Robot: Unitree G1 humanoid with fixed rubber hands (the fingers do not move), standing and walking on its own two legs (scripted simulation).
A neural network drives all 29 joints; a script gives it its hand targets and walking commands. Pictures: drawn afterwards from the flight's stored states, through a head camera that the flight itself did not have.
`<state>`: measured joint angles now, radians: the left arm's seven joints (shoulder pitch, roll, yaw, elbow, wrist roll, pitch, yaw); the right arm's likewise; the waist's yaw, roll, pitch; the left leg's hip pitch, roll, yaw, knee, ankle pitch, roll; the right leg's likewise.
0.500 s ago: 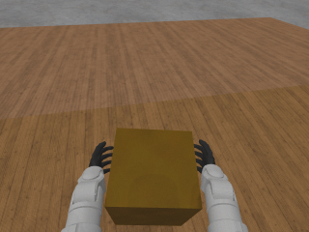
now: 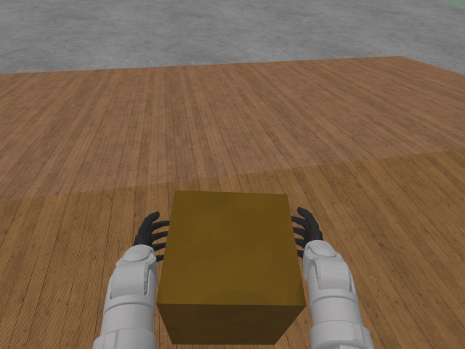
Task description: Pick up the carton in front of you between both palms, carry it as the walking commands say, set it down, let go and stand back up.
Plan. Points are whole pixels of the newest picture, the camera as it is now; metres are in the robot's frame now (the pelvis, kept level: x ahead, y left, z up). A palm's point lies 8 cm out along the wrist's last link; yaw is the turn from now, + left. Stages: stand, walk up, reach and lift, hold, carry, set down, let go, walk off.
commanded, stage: reach and lift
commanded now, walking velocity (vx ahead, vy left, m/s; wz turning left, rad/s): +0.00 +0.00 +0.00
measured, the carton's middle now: (227, 272) +0.30 +0.00 -0.04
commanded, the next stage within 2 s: hold in 0.66 s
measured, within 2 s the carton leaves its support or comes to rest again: neither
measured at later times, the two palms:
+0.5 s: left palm (144, 244) +0.31 +0.15 +0.04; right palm (311, 237) +0.32 -0.15 +0.04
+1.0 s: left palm (140, 247) +0.30 +0.15 +0.05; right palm (315, 241) +0.30 -0.15 +0.06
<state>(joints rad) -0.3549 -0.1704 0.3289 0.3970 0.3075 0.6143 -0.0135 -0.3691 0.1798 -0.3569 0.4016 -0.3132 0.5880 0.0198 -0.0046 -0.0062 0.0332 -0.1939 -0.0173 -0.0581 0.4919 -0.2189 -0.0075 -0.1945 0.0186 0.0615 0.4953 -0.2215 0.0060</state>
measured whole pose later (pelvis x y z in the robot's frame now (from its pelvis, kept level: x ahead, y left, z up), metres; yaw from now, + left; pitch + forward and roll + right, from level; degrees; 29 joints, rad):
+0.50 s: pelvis +0.03 +0.00 +0.01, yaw +0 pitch -5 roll +0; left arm -0.25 -0.15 0.22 0.28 0.28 0.68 -0.01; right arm -0.28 0.16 -0.24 0.29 -0.29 0.66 0.02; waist -0.01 0.00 0.02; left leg -0.08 -0.01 -0.06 0.37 -0.20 -0.01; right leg -0.08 0.02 0.06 0.37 -0.20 0.00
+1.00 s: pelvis +0.01 +0.00 +0.01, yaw +0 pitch -8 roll +0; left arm -0.26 -0.15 0.22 0.22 0.27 0.78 0.00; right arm -0.29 0.16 -0.25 0.24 -0.28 0.75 0.02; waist -0.01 0.00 0.04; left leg -0.04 -0.02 -0.06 0.36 -0.18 0.00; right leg -0.04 0.01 0.06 0.37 -0.19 0.01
